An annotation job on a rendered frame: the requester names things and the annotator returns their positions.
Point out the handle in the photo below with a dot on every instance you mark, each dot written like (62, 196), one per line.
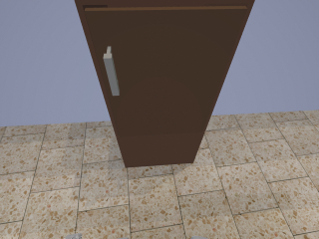
(111, 72)

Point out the cupboard door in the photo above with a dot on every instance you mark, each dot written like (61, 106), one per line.
(169, 63)

